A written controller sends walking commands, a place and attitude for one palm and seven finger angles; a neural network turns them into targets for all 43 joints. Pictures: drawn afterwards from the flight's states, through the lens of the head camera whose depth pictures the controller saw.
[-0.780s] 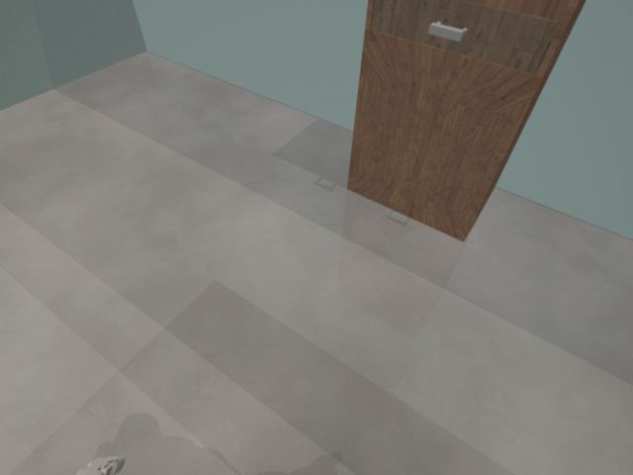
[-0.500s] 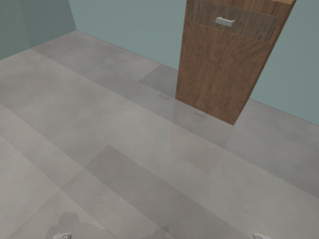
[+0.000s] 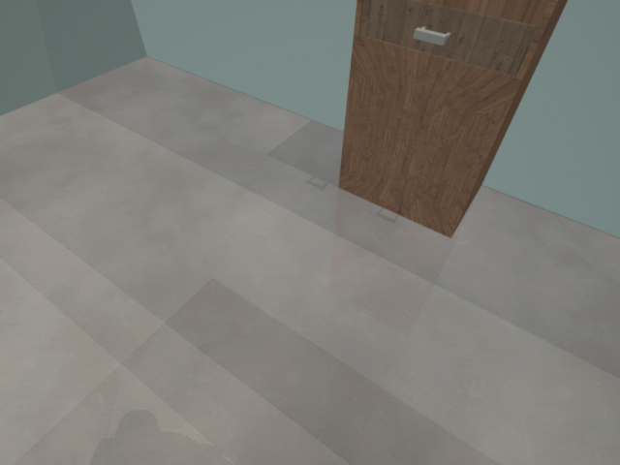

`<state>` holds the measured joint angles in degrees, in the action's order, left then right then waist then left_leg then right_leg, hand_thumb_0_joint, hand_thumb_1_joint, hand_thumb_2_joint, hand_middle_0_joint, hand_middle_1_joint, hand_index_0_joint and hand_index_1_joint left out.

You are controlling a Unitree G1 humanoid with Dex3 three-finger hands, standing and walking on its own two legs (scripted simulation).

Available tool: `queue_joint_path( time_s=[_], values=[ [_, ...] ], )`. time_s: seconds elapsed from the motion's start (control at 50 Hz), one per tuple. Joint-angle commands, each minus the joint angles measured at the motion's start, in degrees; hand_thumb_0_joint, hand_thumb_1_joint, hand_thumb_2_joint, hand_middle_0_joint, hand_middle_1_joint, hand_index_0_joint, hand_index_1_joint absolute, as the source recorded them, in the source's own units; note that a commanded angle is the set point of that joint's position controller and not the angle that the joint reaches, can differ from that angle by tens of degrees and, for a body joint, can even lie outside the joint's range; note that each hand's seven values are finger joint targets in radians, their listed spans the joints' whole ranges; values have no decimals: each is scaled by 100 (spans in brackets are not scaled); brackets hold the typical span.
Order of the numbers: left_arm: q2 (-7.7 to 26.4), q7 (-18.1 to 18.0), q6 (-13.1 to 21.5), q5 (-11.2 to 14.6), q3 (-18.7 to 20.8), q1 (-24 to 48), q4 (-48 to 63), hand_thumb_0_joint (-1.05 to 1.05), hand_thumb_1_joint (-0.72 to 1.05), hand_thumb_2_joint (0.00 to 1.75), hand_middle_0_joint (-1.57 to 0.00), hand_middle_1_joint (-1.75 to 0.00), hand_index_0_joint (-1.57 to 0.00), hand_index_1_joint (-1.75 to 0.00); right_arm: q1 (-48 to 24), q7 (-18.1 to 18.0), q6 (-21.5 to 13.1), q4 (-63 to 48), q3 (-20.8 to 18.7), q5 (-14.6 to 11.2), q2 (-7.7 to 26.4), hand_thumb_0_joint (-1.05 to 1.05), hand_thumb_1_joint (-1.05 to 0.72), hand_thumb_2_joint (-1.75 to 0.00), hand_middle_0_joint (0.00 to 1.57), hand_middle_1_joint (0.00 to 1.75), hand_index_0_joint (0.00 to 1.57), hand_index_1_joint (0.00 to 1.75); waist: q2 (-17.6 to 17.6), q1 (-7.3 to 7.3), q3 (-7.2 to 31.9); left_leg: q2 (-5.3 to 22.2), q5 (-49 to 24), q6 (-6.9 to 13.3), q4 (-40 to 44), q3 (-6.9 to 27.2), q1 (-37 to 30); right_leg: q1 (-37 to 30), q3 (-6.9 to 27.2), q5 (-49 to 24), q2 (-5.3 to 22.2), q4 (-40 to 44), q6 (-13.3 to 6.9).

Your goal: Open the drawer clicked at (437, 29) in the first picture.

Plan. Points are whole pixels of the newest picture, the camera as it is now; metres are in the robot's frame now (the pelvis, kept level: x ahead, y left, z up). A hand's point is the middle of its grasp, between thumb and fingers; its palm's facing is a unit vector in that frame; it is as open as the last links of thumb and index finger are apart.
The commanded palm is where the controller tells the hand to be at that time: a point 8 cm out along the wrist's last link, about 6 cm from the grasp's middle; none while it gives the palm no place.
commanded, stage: stand and wait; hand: left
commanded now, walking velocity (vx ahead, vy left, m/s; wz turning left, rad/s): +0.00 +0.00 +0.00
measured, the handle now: (432, 34) +1.33 -0.32 +0.03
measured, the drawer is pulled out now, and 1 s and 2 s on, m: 0.00 0.00 0.00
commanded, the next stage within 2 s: look at it before walking up in 0.14 s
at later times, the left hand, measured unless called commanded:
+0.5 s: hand out of the picture +0.08 +0.24 -0.16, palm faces -0.04 -0.94 -0.33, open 7.4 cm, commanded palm none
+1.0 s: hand out of the picture +0.08 +0.23 -0.16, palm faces -0.03 -0.95 -0.31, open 7.4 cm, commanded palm none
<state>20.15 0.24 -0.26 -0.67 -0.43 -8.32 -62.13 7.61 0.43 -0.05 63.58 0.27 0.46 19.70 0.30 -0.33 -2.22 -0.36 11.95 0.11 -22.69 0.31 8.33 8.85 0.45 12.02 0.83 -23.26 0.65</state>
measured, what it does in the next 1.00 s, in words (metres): stands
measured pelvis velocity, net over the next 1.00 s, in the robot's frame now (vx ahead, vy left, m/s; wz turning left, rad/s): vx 0.02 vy -0.01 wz -0.01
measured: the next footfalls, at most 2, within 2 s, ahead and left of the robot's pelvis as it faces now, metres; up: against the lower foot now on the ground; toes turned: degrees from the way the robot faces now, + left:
right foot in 1.56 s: +0.35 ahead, -0.13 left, +0.00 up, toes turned -13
left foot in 1.98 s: +0.52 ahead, +0.11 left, +0.00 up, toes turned +8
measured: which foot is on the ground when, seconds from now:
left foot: down 0.00-1.00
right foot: down 0.00-1.00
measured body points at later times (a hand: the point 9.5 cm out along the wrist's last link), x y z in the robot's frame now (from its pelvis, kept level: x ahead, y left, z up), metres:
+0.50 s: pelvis +0.00 -0.01 +0.00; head +0.01 +0.00 +0.45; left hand +0.08 +0.29 -0.13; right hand +0.08 -0.30 -0.13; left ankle +0.01 +0.12 -0.74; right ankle +0.01 -0.13 -0.74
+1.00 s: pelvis +0.02 -0.01 +0.00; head +0.01 +0.00 +0.45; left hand +0.08 +0.28 -0.14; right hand +0.09 -0.29 -0.14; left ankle +0.01 +0.12 -0.74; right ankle +0.01 -0.13 -0.74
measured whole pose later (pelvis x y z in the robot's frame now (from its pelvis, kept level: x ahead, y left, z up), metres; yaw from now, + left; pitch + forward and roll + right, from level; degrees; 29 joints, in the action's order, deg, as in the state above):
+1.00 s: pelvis +0.02 -0.01 +0.00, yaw -1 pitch -1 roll +0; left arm 18.1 0.1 -0.6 -1.1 -0.4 -10.3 -62.3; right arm 8.2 0.4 0.5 63.5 0.6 1.1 17.7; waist 0.3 0.2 -0.1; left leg 0.6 15.1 -0.4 -24.7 -0.1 8.5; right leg 8.9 0.8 14.3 -0.2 -24.4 0.0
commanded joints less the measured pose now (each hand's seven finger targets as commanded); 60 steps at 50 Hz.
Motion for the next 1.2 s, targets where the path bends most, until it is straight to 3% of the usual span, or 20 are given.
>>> queue_joint_path(
  time_s=[0.0, 0.48, 0.58, 0.84, 0.86, 0.88, 0.92, 0.96, 1.02, 1.1, 1.12, 1.14, 1.16, 1.18],
  values=[
    [1150, -86, 164, 1, 235, 289, 386, 0, 90, 90, -20, -30, -20, -30, -360, -93, -176, -370, -238, -4, 1189, 0, -90, -90, 20, 30, 20, 30, 58, 32, 304, 656, -288, 187, 474, 602, 84, 75, 610, -113, 597, 482, -242],
    [1123, -80, 177, -4, 241, 311, 376, 0, 90, 90, -20, -30, -20, -30, -420, -93, -186, -350, -229, -3, 1169, 0, -90, -90, 20, 30, 20, 30, -45, 39, 330, 675, -499, 154, 492, 595, -17, 64, 609, -330, 588, 511, -234],
    [1130, -84, 195, 1, 238, 308, 370, 0, 90, 90, -20, -30, -20, -30, -419, -103, -194, -347, -231, -4, 1177, 0, -90, -90, 20, 30, 20, 30, 0, 28, 485, 702, -820, 148, 435, 557, -167, -39, 585, -753, 608, 461, -242],
    [1152, -90, 201, 3, 237, 305, 344, 0, 90, 90, -20, -30, -20, -30, -455, -110, -190, -340, -220, -7, 1186, 0, -90, -90, 20, 30, 20, 30, -34, 33, 500, 720, -1015, 134, 452, 530, -247, -129, 573, -1013, 625, 465, -246],
    [722, -107, 153, 19, 145, 83, 237, 0, 90, 90, -20, -30, -20, -30, -292, -94, -145, -241, -114, 13, 751, 0, -90, -90, 20, 30, 20, 30, -2, 42, 599, 711, -758, 75, 411, 440, -286, -169, 528, -711, 618, 482, -177],
    [410, -114, 79, 6, 77, -143, 145, 0, 90, 90, -20, -30, -20, -30, -70, -74, -80, -160, -37, 38, 425, 0, -90, -90, 20, 30, 20, 30, 5, 40, 564, 658, -164, 21, 354, 354, -237, -105, 541, 52, 570, 460, -143],
    [450, -66, 12, -40, 110, -345, 118, 0, 90, 90, -20, -30, -20, -30, 103, -48, -20, -149, -68, 77, 401, 0, -90, -90, 20, 30, 20, 30, 115, 71, 97, 550, 1198, 56, 301, 331, 231, 235, 724, 1504, 508, 566, -214],
    [484, -9, -12, -62, 179, -494, 185, 0, 90, 90, -20, -30, -20, -30, 189, -34, -13, -205, -96, 105, 417, 0, -90, -90, 20, 30, 20, 30, 162, 103, -392, 482, 1956, 97, 211, 336, 734, 522, 916, 2238, 486, 604, -328],
    [434, 19, 41, -63, 264, -836, 233, 0, 90, 90, -20, -30, -20, -30, 402, -36, -83, -315, -131, 97, 289, 0, -90, -90, 20, 30, 20, 30, 345, 126, -547, 403, 1828, 155, -311, 198, 1078, 454, 1185, 2300, 595, 549, -544],
    [467, -34, 172, -44, 393, -1229, 192, 0, 90, 90, -20, -30, -20, -30, 631, -46, -211, -417, -178, 59, 13, 0, -90, -90, 20, 30, 20, 30, 750, 81, -387, 300, 1298, 73, -1273, -368, 1231, 137, 1766, 1618, 1150, 646, -953],
    [423, -47, 193, -48, 422, -1160, 219, 0, 90, 90, -20, -30, -20, -30, 825, -55, -252, -401, -179, 44, -73, 0, -90, -90, 20, 30, 20, 30, 653, -25, -429, 339, 1217, 69, -1053, -405, 1016, 278, 1669, 1311, 1152, 475, -970],
    [291, -46, 198, -46, 426, -1038, 249, 0, 90, 90, -20, -30, -20, -30, 1152, -71, -301, -295, -177, 35, -126, 0, -90, -90, 20, 30, 20, 30, 407, -191, -411, 387, 1006, 119, -565, -299, 411, 638, 1286, 875, 905, -8, -853],
    [17, -23, 190, -23, 387, -848, 322, 0, 90, 90, -20, -30, -20, -30, 1769, -97, -362, -60, -233, 60, 39, 0, -90, -90, 20, 30, 20, 30, -637, -451, -395, 794, 550, 368, 150, 543, -548, 1436, 556, 470, 235, -1330, -567],
    [-361, -6, 230, -21, 312, -475, 523, 0, 90, 90, -20, -30, -20, -30, 2675, -153, -412, 259, -356, 126, 437, 0, -90, -90, 20, 30, 20, 30, -2081, -733, -377, 1889, -528, 795, 810, 2110, -1443, 2691, -519, 1127, -336, -3172, -245]
  ],
)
